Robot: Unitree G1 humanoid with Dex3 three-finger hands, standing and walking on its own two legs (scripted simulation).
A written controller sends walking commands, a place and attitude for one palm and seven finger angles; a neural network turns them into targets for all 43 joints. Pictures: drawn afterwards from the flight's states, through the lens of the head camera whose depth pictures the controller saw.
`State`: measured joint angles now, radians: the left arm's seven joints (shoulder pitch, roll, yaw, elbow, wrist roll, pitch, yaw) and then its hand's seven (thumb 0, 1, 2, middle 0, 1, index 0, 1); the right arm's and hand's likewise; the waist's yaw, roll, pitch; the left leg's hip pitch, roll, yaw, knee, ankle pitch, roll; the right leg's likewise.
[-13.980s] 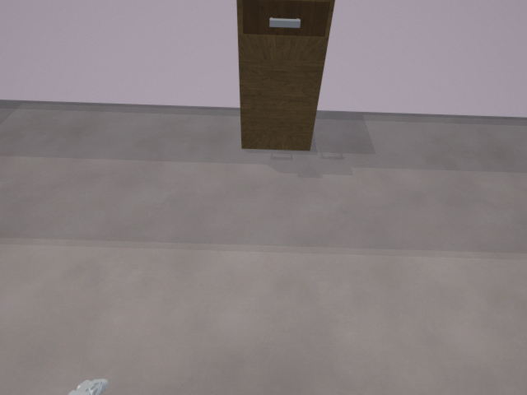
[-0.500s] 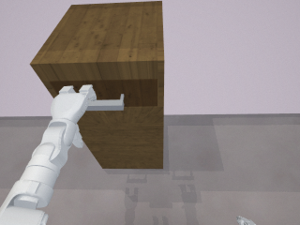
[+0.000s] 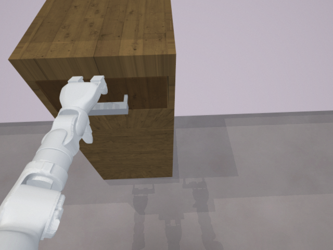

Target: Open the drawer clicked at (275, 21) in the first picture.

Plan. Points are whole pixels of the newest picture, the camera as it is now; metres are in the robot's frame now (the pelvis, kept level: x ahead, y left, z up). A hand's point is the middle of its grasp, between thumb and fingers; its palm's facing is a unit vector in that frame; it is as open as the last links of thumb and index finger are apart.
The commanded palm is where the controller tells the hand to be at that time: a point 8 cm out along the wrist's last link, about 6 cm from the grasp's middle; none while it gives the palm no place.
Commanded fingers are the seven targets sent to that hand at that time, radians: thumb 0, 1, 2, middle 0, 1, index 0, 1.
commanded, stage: move the hooked fingers above the handle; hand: left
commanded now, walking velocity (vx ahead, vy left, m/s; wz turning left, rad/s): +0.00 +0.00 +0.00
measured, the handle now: (106, 103) +0.52 +0.20 +0.00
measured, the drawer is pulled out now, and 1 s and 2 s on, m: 0.00 0.00 0.00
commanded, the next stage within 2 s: none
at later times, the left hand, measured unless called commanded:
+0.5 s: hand (93, 104) +0.47 +0.21 +0.06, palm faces -0.07 +0.00 -1.00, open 13.7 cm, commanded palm +0.45 +0.20 +0.11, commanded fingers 0.00 -0.50 0.30 -0.30 -1.20 -0.30 -1.20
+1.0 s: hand (101, 98) +0.48 +0.18 +0.06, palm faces -0.01 +0.00 -1.00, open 13.6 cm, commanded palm +0.45 +0.20 +0.11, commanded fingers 0.00 -0.50 0.30 -0.30 -1.20 -0.30 -1.20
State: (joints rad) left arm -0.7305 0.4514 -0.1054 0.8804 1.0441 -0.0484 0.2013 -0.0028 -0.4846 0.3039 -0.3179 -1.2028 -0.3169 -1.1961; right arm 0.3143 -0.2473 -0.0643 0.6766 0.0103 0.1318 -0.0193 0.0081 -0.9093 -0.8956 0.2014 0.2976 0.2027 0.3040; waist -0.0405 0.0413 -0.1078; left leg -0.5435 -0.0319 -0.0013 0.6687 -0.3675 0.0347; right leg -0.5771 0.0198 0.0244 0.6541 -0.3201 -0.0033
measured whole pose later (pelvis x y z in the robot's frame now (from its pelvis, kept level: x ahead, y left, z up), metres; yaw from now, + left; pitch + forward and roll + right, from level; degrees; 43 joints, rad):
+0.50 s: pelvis -0.01 -0.01 +0.00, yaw -1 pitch +15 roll +0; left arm -0.84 0.48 -0.07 1.07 1.07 -0.01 0.24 0.00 -0.48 0.30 -0.33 -1.21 -0.33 -1.21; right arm 0.35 -0.25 -0.05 0.68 0.02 0.12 -0.03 0.01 -0.91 -0.90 0.20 0.30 0.20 0.30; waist -0.10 0.04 -0.12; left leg -0.58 -0.01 0.01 0.67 -0.35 0.02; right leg -0.62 0.04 0.04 0.65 -0.29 -0.01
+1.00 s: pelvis +0.00 -0.01 +0.00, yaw -1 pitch +16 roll +0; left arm -0.86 0.43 -0.08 1.06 1.08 0.02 0.29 0.00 -0.49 0.30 -0.35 -1.23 -0.35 -1.25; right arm 0.32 -0.24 -0.05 0.68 0.01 0.12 -0.02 0.01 -0.91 -0.90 0.20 0.30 0.20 0.30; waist -0.09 0.05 -0.14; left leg -0.58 -0.01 0.01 0.67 -0.36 0.02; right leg -0.62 0.04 0.03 0.66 -0.31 -0.02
